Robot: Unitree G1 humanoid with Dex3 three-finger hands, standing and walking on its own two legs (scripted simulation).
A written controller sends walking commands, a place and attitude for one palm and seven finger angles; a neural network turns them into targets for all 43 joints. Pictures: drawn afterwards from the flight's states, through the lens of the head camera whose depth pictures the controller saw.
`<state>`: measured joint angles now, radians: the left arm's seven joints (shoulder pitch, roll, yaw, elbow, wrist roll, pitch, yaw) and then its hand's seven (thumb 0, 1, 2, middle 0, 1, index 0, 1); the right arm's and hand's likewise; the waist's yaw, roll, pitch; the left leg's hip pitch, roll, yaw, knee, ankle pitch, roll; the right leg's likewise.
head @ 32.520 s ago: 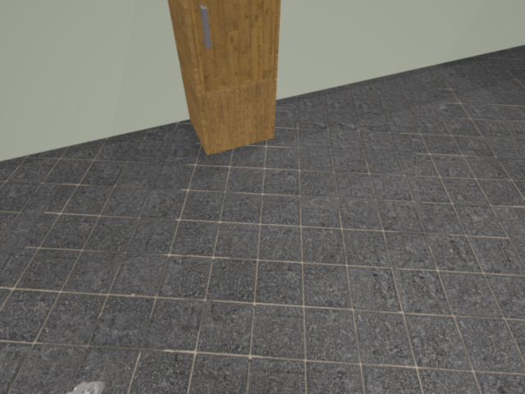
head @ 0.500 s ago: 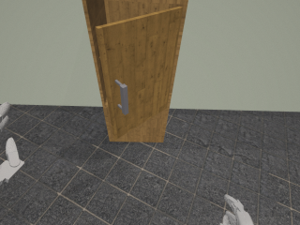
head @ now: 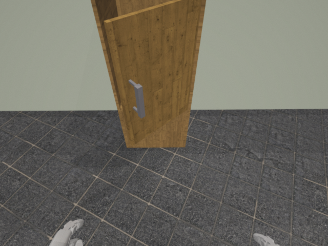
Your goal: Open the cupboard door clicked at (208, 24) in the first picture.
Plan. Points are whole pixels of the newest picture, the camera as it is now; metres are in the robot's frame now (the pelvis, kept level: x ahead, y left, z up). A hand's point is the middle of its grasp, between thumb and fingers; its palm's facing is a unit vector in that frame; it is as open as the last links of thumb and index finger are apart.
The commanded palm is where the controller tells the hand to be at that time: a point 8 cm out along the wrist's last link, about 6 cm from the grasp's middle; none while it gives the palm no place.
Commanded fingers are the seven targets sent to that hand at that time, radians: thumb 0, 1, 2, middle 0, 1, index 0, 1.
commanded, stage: let the arm hang, fingers relaxed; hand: left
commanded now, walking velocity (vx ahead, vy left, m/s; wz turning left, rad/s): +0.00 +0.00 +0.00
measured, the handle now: (136, 99) +0.63 +0.13 -0.04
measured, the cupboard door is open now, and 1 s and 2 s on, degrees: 41 41 41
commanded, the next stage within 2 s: look to check the result in 0.88 s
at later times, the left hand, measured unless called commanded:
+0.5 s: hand out of the picture -0.01 +0.21 -0.16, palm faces +0.01 -0.95 -0.30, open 7.4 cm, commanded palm none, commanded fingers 0.00 0.90 0.90 -0.20 -0.30 -0.20 -0.30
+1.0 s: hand out of the picture +0.10 +0.19 -0.15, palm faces -0.01 -0.96 -0.29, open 7.4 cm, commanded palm none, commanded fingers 0.00 0.90 0.90 -0.20 -0.30 -0.20 -0.30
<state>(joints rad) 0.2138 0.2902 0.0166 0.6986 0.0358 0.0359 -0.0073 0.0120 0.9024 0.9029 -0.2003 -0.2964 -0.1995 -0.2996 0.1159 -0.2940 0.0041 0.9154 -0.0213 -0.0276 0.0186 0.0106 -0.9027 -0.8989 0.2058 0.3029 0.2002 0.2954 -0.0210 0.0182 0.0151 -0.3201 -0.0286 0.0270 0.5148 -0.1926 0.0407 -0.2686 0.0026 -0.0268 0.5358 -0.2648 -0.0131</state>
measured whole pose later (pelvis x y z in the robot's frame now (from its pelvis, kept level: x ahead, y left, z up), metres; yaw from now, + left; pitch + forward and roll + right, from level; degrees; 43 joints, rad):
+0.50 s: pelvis +0.01 -0.02 +0.01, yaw +1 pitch -2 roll +0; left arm 0.25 0.27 0.01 1.16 0.01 0.00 0.01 0.01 0.90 0.90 -0.20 -0.30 -0.20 -0.30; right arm 0.21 -0.21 0.00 1.14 -0.01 0.01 -0.01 0.01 -0.91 -0.90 0.20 0.30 0.20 0.29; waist 0.01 0.02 0.06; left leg -0.23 -0.01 0.00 0.40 -0.15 0.01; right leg -0.16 0.03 -0.05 0.40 -0.21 -0.04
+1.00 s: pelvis +0.03 -0.03 +0.01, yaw +0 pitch -2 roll +0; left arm 0.13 0.27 0.01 1.12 0.01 -0.02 0.01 0.01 0.90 0.90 -0.20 -0.30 -0.20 -0.30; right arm 0.15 -0.29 -0.01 1.15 -0.02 0.00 -0.01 0.01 -0.91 -0.90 0.20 0.30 0.20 0.29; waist -0.01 0.01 0.04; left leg -0.16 0.00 0.01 0.33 -0.14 0.00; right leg -0.10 0.04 -0.04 0.33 -0.20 -0.05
